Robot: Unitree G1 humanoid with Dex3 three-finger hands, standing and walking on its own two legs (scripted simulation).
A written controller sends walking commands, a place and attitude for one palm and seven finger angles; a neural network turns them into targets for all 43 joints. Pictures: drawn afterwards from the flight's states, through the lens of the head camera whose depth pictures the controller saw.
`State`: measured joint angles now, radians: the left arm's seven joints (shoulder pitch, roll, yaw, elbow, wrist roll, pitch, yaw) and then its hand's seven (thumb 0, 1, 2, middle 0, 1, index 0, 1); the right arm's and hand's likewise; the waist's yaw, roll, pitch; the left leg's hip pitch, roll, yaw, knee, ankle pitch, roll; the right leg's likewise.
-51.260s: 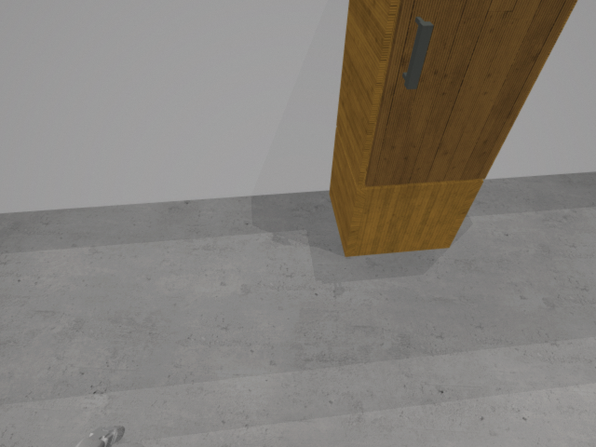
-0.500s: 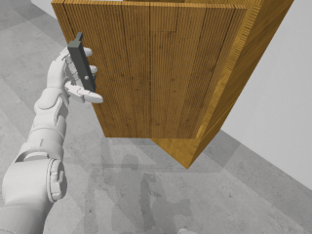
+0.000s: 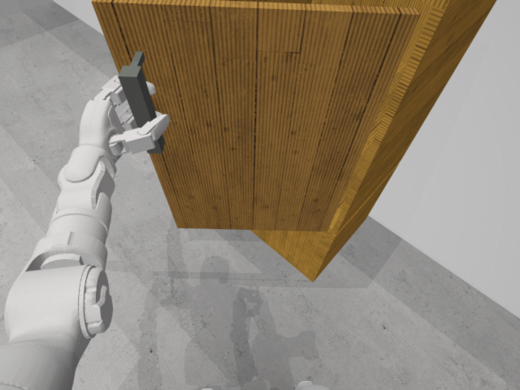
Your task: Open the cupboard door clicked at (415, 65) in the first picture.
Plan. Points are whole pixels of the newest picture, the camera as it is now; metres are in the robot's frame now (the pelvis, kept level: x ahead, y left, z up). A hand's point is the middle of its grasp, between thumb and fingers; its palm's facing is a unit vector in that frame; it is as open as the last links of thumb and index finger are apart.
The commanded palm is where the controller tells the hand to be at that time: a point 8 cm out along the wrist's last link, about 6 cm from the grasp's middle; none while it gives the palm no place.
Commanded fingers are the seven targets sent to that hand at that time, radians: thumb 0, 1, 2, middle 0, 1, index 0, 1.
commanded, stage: close the thumb around the handle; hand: left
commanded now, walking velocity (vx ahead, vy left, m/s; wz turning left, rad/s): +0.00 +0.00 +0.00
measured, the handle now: (147, 105) +0.52 +0.16 +0.14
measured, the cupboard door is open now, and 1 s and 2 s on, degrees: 42 68 78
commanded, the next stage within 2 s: pull the door open along its arc in 0.20 s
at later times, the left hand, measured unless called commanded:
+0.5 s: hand (157, 133) +0.47 +0.14 +0.13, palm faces -0.04 -1.00 +0.00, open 5.9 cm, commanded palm +0.42 +0.20 +0.13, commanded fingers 0.00 0.90 0.90 -0.40 -1.35 -0.40 -1.35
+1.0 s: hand (180, 227) +0.30 +0.09 +0.13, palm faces +0.10 -0.99 +0.07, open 6.4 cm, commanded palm +0.25 +0.18 +0.13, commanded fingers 0.00 0.90 0.90 -0.40 -1.35 -0.40 -1.35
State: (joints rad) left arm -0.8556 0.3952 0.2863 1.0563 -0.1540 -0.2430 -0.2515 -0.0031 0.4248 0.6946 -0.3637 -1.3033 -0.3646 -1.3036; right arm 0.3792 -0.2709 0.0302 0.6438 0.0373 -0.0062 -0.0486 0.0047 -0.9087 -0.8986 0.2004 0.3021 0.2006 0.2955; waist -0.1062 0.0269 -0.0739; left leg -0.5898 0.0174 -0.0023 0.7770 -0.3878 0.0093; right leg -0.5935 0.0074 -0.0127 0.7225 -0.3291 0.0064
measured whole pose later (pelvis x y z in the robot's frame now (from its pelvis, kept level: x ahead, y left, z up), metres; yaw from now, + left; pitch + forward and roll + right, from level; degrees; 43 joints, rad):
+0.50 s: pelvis +0.01 -0.01 +0.00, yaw -1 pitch +11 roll -1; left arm -0.73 0.35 0.30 0.92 -0.16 -0.21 -0.20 -0.01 0.71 0.81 -0.33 -1.35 -0.33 -1.35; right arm 0.39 -0.27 0.02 0.62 0.04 0.01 -0.04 0.01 -0.91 -0.90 0.20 0.30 0.20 0.30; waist -0.10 0.04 -0.09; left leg -0.54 0.03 0.02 0.74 -0.39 0.00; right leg -0.57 0.02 0.01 0.71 -0.33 -0.01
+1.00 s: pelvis +0.02 -0.02 +0.02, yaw -1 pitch +2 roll +0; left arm 0.09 0.06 0.00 -0.11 -0.18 0.08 0.09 0.01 0.63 0.71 -0.34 -1.31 -0.35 -1.30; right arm 0.14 -0.20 0.04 0.51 0.04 0.02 -0.03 0.01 -0.91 -0.90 0.20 0.30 0.20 0.30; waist 0.00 0.04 -0.08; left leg -0.28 0.03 0.01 0.61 -0.36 -0.02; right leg -0.32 0.02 0.00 0.63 -0.33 -0.02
